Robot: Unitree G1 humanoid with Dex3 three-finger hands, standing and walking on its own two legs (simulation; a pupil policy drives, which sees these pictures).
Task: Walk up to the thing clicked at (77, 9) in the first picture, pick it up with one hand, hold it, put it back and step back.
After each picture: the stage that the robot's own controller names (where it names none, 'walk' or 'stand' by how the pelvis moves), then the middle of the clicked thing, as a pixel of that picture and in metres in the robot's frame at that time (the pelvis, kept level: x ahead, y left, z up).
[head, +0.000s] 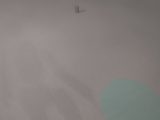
stand; (77, 8) +2.25 +0.10 -0.72
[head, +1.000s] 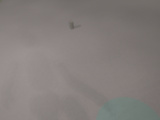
walk; (71, 25) +2.10 +0.31 -0.71
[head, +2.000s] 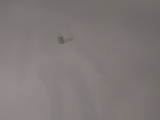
walk; (60, 38) +1.44 +0.39 -0.72
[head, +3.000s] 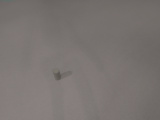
walk; (56, 74) +0.97 +0.35 -0.72
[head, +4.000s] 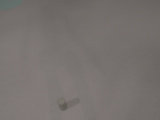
walk; (62, 104) +0.64 +0.25 -0.72
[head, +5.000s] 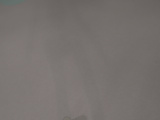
stand; out of the picture +0.43 +0.20 -0.71
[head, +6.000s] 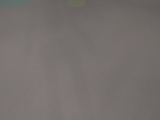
stand; out of the picture +0.38 +0.15 -0.72
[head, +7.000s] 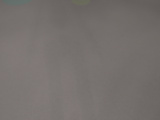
stand; out of the picture +0.37 +0.16 -0.72
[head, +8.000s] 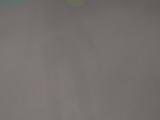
stand; out of the picture +0.38 +0.17 -0.73
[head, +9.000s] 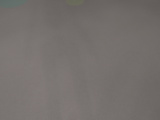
stand; out of the picture +0.37 +0.18 -0.73
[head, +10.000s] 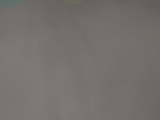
stand; out of the picture +0.36 +0.18 -0.73
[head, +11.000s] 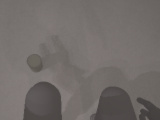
go down; (35, 63) +0.43 +0.22 -0.37
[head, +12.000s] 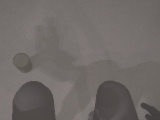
go down; (23, 63) +0.42 +0.25 -0.31
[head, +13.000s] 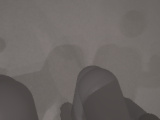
close in; out of the picture +0.41 +0.29 -0.22
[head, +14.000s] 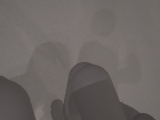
close; out of the picture +0.41 +0.29 -0.22
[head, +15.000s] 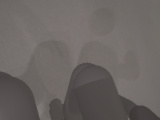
lift; out of the picture +0.38 +0.28 -0.22
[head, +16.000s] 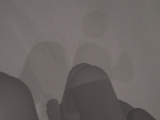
lift; out of the picture +0.37 +0.28 -0.23
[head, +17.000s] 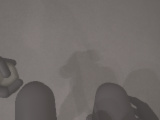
lift; (7, 79) +0.32 +0.26 -0.09
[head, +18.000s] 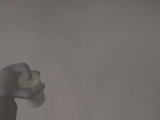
hold; (32, 90) +0.33 +0.17 +0.03
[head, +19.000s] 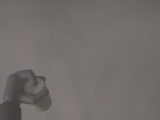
hold; (38, 95) +0.32 +0.17 -0.01
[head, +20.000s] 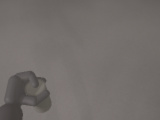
crouch; (39, 96) +0.32 +0.17 -0.01
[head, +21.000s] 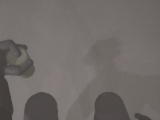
crouch; (21, 63) +0.41 +0.21 -0.10
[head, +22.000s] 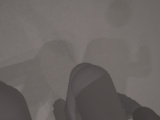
lower; out of the picture +0.39 +0.30 -0.22
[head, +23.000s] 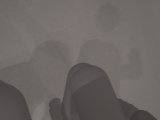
lower; out of the picture +0.40 +0.30 -0.22
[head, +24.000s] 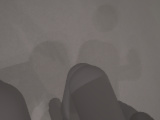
lower; out of the picture +0.40 +0.30 -0.23
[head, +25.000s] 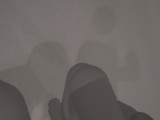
lower; out of the picture +0.39 +0.30 -0.22
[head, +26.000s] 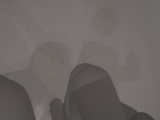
loosen; out of the picture +0.39 +0.29 -0.22
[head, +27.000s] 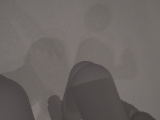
withdraw; out of the picture +0.37 +0.29 -0.22
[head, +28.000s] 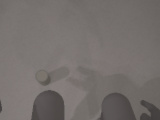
walk; (43, 78) +0.41 +0.22 -0.42
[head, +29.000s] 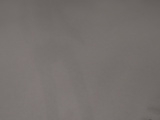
stand; out of the picture +0.34 +0.17 -0.66
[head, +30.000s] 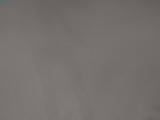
stand; out of the picture +0.35 +0.19 -0.67
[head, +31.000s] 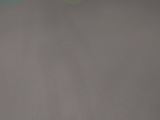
stand; out of the picture +0.36 +0.17 -0.71
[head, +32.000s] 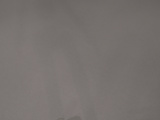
walk; out of the picture +0.38 +0.15 -0.71
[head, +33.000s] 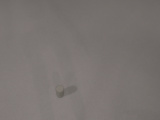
walk; (59, 91) +0.61 +0.14 -0.71
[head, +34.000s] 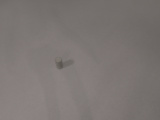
stand; (59, 63) +0.95 +0.27 -0.69
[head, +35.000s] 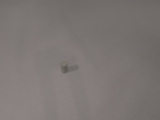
stand; (64, 67) +0.98 +0.18 -0.71
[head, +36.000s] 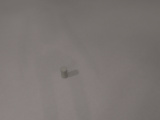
stand; (64, 72) +0.97 +0.19 -0.73
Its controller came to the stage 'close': yes
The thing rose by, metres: 0.70
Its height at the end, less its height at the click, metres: +0.00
